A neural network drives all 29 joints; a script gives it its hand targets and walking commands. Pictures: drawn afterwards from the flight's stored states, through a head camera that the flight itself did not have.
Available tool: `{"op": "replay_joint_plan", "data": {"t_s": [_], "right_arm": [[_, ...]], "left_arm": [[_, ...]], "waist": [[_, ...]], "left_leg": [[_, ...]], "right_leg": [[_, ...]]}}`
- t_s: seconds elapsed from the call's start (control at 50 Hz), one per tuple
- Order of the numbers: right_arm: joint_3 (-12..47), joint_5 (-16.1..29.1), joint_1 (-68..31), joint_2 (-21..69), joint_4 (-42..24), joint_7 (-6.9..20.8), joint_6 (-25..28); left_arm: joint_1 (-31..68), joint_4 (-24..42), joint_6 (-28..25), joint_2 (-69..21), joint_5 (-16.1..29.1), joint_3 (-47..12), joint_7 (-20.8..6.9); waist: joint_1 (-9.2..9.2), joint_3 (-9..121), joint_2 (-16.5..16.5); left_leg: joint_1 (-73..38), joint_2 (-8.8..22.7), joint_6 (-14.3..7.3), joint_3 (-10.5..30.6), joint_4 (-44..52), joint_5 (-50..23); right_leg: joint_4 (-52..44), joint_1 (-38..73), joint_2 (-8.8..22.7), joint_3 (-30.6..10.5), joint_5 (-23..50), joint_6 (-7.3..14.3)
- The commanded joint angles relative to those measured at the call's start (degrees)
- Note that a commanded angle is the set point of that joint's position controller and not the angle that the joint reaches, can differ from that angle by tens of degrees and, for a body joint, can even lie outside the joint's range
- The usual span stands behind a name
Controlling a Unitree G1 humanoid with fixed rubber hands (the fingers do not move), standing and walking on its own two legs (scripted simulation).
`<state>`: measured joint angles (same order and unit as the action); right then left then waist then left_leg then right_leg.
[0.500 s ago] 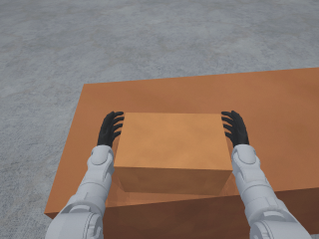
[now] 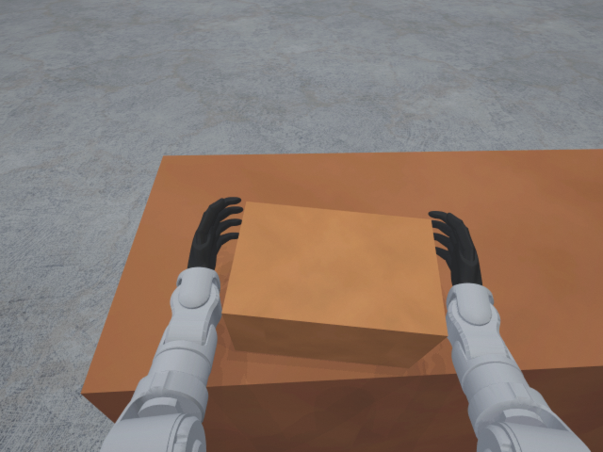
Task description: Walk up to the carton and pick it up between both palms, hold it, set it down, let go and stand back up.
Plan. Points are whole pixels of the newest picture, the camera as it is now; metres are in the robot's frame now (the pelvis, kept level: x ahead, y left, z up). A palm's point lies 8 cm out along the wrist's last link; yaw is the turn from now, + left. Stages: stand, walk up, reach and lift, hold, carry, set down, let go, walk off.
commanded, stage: reach and lift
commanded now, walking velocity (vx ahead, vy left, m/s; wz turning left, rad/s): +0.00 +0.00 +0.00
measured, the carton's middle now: (329, 287) +0.36 -0.01 +0.03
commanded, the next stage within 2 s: hold in 1.94 s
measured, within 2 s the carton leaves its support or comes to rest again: neither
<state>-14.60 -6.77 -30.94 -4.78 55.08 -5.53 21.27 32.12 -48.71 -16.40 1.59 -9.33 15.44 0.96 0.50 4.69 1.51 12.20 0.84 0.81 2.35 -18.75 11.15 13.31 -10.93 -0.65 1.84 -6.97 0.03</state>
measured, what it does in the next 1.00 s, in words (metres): stands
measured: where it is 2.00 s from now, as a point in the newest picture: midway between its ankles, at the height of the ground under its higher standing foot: outside the picture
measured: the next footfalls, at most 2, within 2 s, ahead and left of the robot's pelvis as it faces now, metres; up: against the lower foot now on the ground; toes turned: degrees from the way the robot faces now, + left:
none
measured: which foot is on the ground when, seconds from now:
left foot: down 0.00-1.00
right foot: down 0.00-1.00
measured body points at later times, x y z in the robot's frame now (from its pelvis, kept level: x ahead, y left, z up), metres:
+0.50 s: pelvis -0.02 +0.00 +0.00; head -0.03 +0.03 +0.45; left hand +0.38 +0.17 +0.12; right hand +0.37 -0.19 +0.11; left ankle -0.02 +0.12 -0.75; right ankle -0.01 -0.12 -0.75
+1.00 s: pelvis -0.01 +0.00 +0.00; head -0.05 +0.03 +0.45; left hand +0.35 +0.18 +0.16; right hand +0.34 -0.18 +0.15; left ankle -0.02 +0.12 -0.75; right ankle -0.01 -0.12 -0.75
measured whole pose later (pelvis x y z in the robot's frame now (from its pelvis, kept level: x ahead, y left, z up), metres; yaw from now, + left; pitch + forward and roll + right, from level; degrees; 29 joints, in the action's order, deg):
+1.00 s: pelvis -0.01 +0.00 +0.00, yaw +1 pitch -4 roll -1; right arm -2.8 10.7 -27.1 -7.6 24.0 -7.5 -16.5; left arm 23.8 -4.9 30.1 1.6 -10.2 11.7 -0.4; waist 4.0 1.8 2.6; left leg 3.9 0.2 0.3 2.7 -18.9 11.3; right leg 13.9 -2.6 0.0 2.3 -7.6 -0.3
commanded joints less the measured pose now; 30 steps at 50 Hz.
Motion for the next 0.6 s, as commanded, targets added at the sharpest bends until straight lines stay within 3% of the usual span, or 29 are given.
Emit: {"op": "replay_joint_plan", "data": {"t_s": [0.0, 0.12, 0.18, 0.26, 0.36, 0.48, 0.58], "right_arm": [[17.7, -5.6, -35.5, 29.8, -5.7, 8.2, 10.2], [13.1, -5.6, -39.7, 29.1, -3.5, 7.7, 7.4], [12.9, -4.6, -41.9, 29.8, -6.3, 8.0, 3.2], [17.7, -0.7, -43.7, 31.2, -12.4, 9.0, -1.4], [22.8, 5.5, -41.9, 31.7, -18.1, 9.1, -8.7], [28.7, 11.8, -40.0, 31.7, -28.9, 7.4, -16.3], [33.6, 16.0, -37.4, 31.2, -38.5, 5.5, -21.8]], "left_arm": [[30.1, 2.9, -1.7, -31.0, -4.5, -16.0, -5.9], [37.7, 2.4, 0.4, -30.9, -4.4, -16.2, -4.4], [40.6, 3.9, 3.7, -31.9, -3.1, -17.4, -4.0], [41.6, 9.0, 6.9, -35.1, 0.4, -22.4, -3.3], [36.8, 14.0, 14.1, -35.9, 2.7, -24.8, -4.3], [29.0, 24.9, 24.7, -35.6, 3.1, -26.4, -6.6], [25.0, 36.6, 32.0, -33.7, 4.0, -29.2, -8.0]], "waist": [[-1.14, 22.1, -0.4], [-1.18, 19.0, -2.0], [-0.94, 20.6, -2.4], [-0.08, 26.2, -3.0], [0.04, 23.3, -1.0], [0.47, 19.9, 0.2], [1.81, 17.5, -0.9]], "left_leg": [[-3.6, -0.9, 3.6, -6.2, 0.7, -26.9], [-5.6, -1.4, 2.8, -7.8, 4.0, -12.6], [-5.6, -1.5, 2.5, -8.1, 4.8, -8.1], [-8.9, -1.4, 3.1, -6.7, 2.7, -13.2], [-9.2, -1.9, 2.1, -5.0, 2.1, -15.3], [-9.1, -3.3, 1.9, -3.6, 0.8, -20.6], [-9.0, -4.2, 2.6, -2.4, 0.2, -22.8]], "right_leg": [[3.3, 20.2, -0.3, 2.8, 28.3, 0.0], [-1.7, 10.7, 0.3, 3.1, 3.7, 0.7], [-2.3, 8.4, 0.4, 3.2, -1.0, 0.6], [-1.7, 8.5, -0.2, 2.8, 1.8, 0.8], [-1.2, 11.3, -0.6, 1.6, 3.7, 0.3], [0.5, 16.8, -1.8, 0.8, 13.0, -0.8], [1.9, 18.7, -2.3, 0.5, 17.8, -1.2]]}}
